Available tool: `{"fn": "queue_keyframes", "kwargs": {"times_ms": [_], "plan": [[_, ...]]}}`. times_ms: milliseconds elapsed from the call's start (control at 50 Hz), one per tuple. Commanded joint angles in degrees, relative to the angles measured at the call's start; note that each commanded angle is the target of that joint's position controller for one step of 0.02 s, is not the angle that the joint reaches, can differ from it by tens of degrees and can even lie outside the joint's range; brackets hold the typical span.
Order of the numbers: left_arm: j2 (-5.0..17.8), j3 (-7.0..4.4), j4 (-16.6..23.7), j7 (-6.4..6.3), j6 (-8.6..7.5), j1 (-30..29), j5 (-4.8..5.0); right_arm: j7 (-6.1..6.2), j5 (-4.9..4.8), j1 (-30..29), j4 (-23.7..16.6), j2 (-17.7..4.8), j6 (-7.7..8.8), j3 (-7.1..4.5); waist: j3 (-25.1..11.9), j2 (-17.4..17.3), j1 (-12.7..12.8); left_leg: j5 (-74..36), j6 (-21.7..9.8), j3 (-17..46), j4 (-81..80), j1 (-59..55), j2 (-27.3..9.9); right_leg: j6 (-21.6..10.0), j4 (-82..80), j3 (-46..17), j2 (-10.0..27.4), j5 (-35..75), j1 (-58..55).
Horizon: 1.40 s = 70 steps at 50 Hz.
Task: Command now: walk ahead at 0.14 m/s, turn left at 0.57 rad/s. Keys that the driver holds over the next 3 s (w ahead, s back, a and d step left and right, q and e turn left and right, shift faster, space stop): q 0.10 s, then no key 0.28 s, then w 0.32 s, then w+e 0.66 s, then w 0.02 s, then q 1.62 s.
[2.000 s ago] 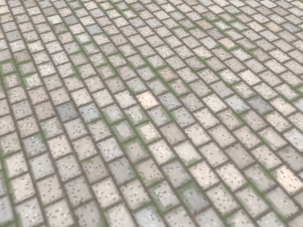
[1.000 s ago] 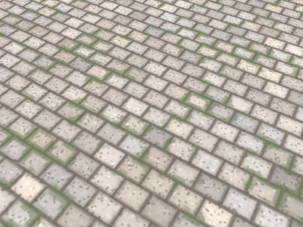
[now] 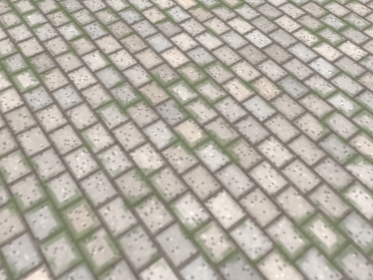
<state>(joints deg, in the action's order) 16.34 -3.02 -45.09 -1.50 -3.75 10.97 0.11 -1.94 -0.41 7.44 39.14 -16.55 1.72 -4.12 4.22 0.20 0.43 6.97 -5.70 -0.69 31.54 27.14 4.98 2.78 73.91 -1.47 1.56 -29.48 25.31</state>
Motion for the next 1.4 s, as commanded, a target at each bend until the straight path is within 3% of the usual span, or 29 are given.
{"fn": "queue_keyframes", "kwargs": {"times_ms": [20, 100, 200, 320, 360, 380, 400, 420, 440, 480, 540, 640, 680, 700, 720, 740, 820, 960, 1020, 1060, 1100, 1120, 1140, 1160, 1180, 1220, 1260, 1300, 1400], "plan": [[7.3, -2.14, 4.3, -1.05, 1.14, 3.8, -0.68, 0.78, 0.34, 0.7, -5.0, -7.0, 0.13, -2.01, -11.8, -1.2, 1.7, -23.5, -11.8, 20.4, -12.5, -13.6, -15.8, 0.1, -2.4, -3.7, 2.5, 5.3, 7.7], [4.8, -1.5, 5.2, -1.85, 2.2, 3.2, -1.31, 1.96, 0.53, 1.9, -4.9, -8.9, -0.18, -2.68, -13.6, -3.4, 1.7, -27.7, -10.8, 17.9, -11.4, -11.1, -13.4, 1.8, -11.5, -3.1, 0.6, 8.9, 6.8], [4.5, -1.22, 6.4, -1.8, 3.23, -1.1, -0.56, 3.49, 0.34, 1.5, -5.4, -7.7, -1.99, -1.83, -13.1, -6.4, -0.4, -4.6, -7.7, 19.3, -12.2, -10.5, -12.2, 2.5, -20.8, -3.6, 1.1, 15.0, 6.3], [4.2, -1.04, 7.5, -0.54, 1.84, -2.4, -0.15, 2.99, 1.12, 2.3, -4.7, -6.0, -2.61, -0.55, -11.0, -8.6, -1.8, -4.4, -7.4, 22.7, -8.7, -11.7, -13.4, 0.5, -35.2, -1.8, 0.0, 11.4, -2.2], [3.3, -0.88, 6.8, 0.28, 1.11, 0.2, -0.53, 2.93, 0.56, 2.6, -4.3, -4.1, -2.67, 0.41, -10.5, -7.3, 0.5, -5.9, -4.2, 21.5, -5.7, -10.3, -10.9, -1.7, -49.9, -1.2, 0.0, 22.3, -11.3], [6.3, -1.36, 7.2, 0.31, 0.88, 1.0, -1.6, 2.96, 1.08, 4.9, -4.1, -2.8, -2.33, 0.86, -11.1, -3.2, -0.6, -0.4, -0.9, 19.3, -2.1, -7.7, -8.1, -3.9, -51.3, -6.3, 6.0, 30.5, -16.4], [9.6, -1.95, 7.2, 0.21, 1.02, -0.4, -2.37, 2.61, 1.47, 9.3, -3.8, -1.4, -1.67, 1.07, -11.7, 8.5, -5.0, 14.3, 2.4, 10.9, 2.6, -3.0, -1.1, -9.1, -51.3, -13.7, 12.7, 35.5, -19.1], [5.3, -1.12, 6.2, 0.42, 1.17, 0.2, -2.3, 2.44, 1.75, 6.1, -4.6, -2.4, -1.29, 1.03, -11.5, 13.1, -3.1, 17.9, 4.4, 7.3, 2.9, -3.8, -1.6, -13.2, -54.6, -18.2, 15.1, 22.6, -15.0], [3.9, -0.73, 6.5, 0.66, 1.17, 0.0, -1.66, 2.3, 1.44, 3.1, -4.8, -4.0, -1.17, 0.54, -9.7, 11.6, -1.5, 16.2, 5.1, 5.8, 3.7, -4.5, -1.9, -12.5, -56.5, -17.9, 12.9, 8.5, -13.7], [8.7, -2.23, 5.8, 0.43, 1.49, 3.0, -0.49, 1.98, 0.69, -0.9, -5.2, -4.5, -1.09, -0.06, -3.8, 12.3, 1.5, 16.4, 5.4, 1.7, 8.8, -0.4, -1.1, -12.3, -60.5, -20.4, 13.1, -7.7, -12.2], [9.0, -2.5, 5.2, -0.07, 1.26, 5.6, 0.05, 1.17, -0.64, -1.2, -5.2, -2.9, 0.59, 0.04, -0.1, 11.0, 2.3, 20.8, 3.6, 1.6, 11.4, 3.7, -3.7, -13.6, -62.1, -21.2, 14.4, -3.4, -14.1], [7.8, -2.28, 5.2, 0.97, 1.76, 3.8, 1.57, 0.19, -0.19, 3.8, -2.0, -1.0, 2.23, -0.16, -4.9, 9.0, -1.2, 5.8, 2.1, -2.9, -6.6, -17.8, -1.2, -11.7, -56.3, -10.7, 8.6, 11.0, -9.1], [2.5, -0.6, 6.7, 1.54, 0.91, 0.7, 0.81, 0.93, -0.43, 13.1, -0.1, -4.2, 2.08, -1.2, -8.5, 2.5, -5.2, 8.3, -0.5, 7.8, -9.4, -31.0, -9.8, -7.2, -43.3, -5.4, 4.4, 10.8, 0.4], [0.1, 0.16, 9.3, 1.56, -0.37, 0.1, 0.68, 1.03, -0.18, 16.5, 0.4, -10.6, 1.71, -2.79, -8.5, -12.3, -5.1, 15.6, -6.5, 24.7, -14.1, -36.9, -19.4, -3.7, -29.3, 3.2, -2.1, 7.4, 12.6], [4.1, -0.69, 10.4, 1.33, -1.24, -3.2, 1.45, 0.92, 0.16, 19.8, 1.0, -10.8, 2.08, -3.13, -4.9, -14.2, -8.2, 18.8, -12.7, 36.2, -18.6, -36.6, -26.3, -3.2, -17.2, 0.2, -1.0, -3.1, 22.7], [6.5, -1.6, 10.1, 1.59, -1.66, -2.5, 2.4, 1.14, 0.44, 19.2, 1.4, -8.3, 2.77, -2.18, -1.7, -9.8, -6.7, 19.0, -12.7, 34.5, -18.4, -36.9, -26.7, -4.4, -9.7, -2.9, 1.5, -1.4, 28.2], [3.9, -1.18, 8.4, 3.01, -1.38, -1.5, 1.55, 1.41, 0.78, 13.0, 0.7, -4.6, 3.39, -0.73, -0.4, -5.2, -3.3, -1.2, -6.2, 15.6, -21.1, -31.6, -20.2, -5.4, -10.7, -4.4, 4.5, 14.3, 26.7], [0.3, 0.72, 11.6, 4.51, -0.77, -10.1, 1.13, 2.44, 0.33, 13.4, 3.7, -7.4, 3.74, -1.04, 1.2, -4.7, -5.1, -10.8, -3.2, -1.5, -24.2, -22.7, -16.9, -3.5, -33.1, 2.2, 2.0, 32.4, 13.7], [1.7, 0.31, 13.4, 5.39, -0.63, -12.2, 1.42, 2.44, -0.49, 14.4, 5.4, -8.5, 3.4, -1.35, 1.8, -4.4, -4.6, -17.8, -2.2, -3.5, -22.1, -27.6, -19.3, -6.1, -37.6, 3.3, 1.0, 30.4, 12.4], [3.7, -0.62, 13.9, 5.69, -0.4, -10.5, 1.18, 2.8, -0.48, 13.8, 5.5, -10.1, 2.71, -1.78, -1.3, -5.9, -2.4, -37.5, -0.8, -5.7, -15.2, -31.6, -19.8, -8.5, -38.2, 6.1, -2.0, 25.5, 7.8], [7.4, -2.86, 11.5, 5.31, 0.23, 1.6, 1.3, 3.47, -0.27, 12.9, 5.1, -11.3, 1.58, -2.06, -8.9, -6.6, 4.7, -51.4, 1.2, -8.3, 2.2, -30.1, -18.3, -11.6, -39.9, 8.4, -6.4, 23.8, -8.3], [10.6, -4.52, 9.6, 4.31, 0.78, 10.5, 1.38, 3.91, -0.01, 13.2, 4.2, -10.6, 1.7, -1.67, -13.4, -4.0, 9.1, -43.0, 3.1, -8.5, 16.9, -18.6, -16.4, -13.8, -40.4, 3.0, -4.7, 24.5, -24.8], [16.9, -5.57, 9.4, 3.41, 0.93, 13.3, 1.17, 3.19, 1.8, 18.6, 1.3, -2.7, 2.79, 0.79, -20.0, 12.3, 4.4, 7.9, 6.7, -7.2, 41.3, 5.7, -6.6, -23.0, -42.9, -26.3, 11.2, 18.2, -46.3], [14.6, -4.63, 10.6, 3.46, 0.4, 14.6, 1.22, 2.09, 0.88, 17.3, 0.8, -4.6, 5.15, 1.24, -30.7, 10.5, 5.8, 26.3, 6.4, 6.5, 51.2, 13.5, -1.8, -28.1, -54.1, -49.9, 18.2, 7.3, -51.5], [11.5, -3.82, 10.1, 3.54, 0.08, 12.5, 0.65, 1.46, -1.54, 10.4, -1.1, -8.4, 6.18, 0.0, -22.1, 6.4, 7.0, 21.1, 5.6, 8.5, 51.6, 18.7, -5.2, -23.8, -56.8, -42.2, 15.9, 5.9, -45.7], [9.1, -2.94, 11.0, 3.42, -0.17, 4.7, 0.73, 2.07, -0.44, 6.9, -1.9, -7.3, 6.82, 0.42, -9.8, -1.2, 1.9, 12.9, 5.0, 6.6, 42.0, 15.6, -9.9, -20.0, -58.0, -28.4, 11.0, 15.4, -26.2], [7.3, -2.35, 12.5, 3.32, -0.38, 0.3, -0.35, 2.51, 0.69, 9.2, -1.6, -7.8, 5.31, -0.21, -7.5, 1.5, -2.1, 9.9, 5.7, 6.7, 37.4, 8.5, -12.1, -19.6, -60.6, -22.6, 7.6, 23.0, -15.0], [7.2, -2.38, 11.8, 3.03, -0.85, 0.2, 0.16, 2.8, 1.44, 10.0, -1.2, -6.5, 3.99, -0.04, -6.8, 2.3, -3.0, 8.5, 7.5, 5.4, 33.8, 6.7, -12.2, -20.3, -61.7, -18.9, 6.5, 27.6, -9.7], [7.9, -2.35, 9.3, 1.55, -0.45, 3.7, 0.48, 2.86, 1.63, 0.4, -3.4, -3.6, 3.79, 1.08, -4.0, 3.4, 0.5, -8.2, 9.6, 3.8, 13.5, 6.9, -10.1, -17.1, -60.8, -11.9, 2.7, 29.7, -7.2]]}}
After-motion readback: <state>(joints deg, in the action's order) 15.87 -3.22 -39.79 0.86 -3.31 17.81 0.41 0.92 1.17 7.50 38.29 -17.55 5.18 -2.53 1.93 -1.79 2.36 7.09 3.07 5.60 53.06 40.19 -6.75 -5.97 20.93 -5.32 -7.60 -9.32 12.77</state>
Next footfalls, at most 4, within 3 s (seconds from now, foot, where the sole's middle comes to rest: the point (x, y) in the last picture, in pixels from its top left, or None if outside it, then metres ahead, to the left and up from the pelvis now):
0.38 right None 0.16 -0.17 -0.76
0.68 left None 0.14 0.09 -0.76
1.12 right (228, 249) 0.51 -0.12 -0.76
1.60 left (182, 179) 0.79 0.04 -0.76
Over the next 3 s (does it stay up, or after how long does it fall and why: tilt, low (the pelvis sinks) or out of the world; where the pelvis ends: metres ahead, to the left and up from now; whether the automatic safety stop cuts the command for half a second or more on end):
stays up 0.67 -0.06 0.01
